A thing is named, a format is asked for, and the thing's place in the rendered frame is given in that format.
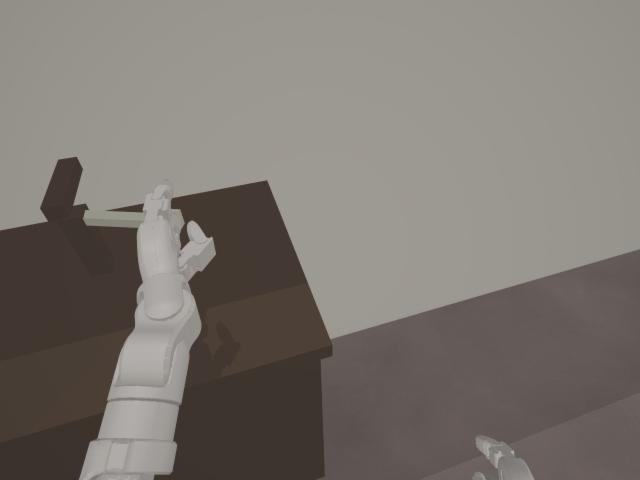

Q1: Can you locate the left robot forearm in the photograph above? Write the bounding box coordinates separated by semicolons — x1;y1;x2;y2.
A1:
79;273;202;480

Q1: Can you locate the tap lever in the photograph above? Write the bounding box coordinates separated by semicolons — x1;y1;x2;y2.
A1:
83;209;185;229

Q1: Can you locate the robot left hand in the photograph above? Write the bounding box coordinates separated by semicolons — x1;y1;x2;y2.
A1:
137;179;216;282

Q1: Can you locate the robot right hand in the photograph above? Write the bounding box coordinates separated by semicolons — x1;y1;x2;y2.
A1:
472;435;534;480

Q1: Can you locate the counter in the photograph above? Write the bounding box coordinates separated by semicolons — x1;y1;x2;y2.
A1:
0;157;332;480

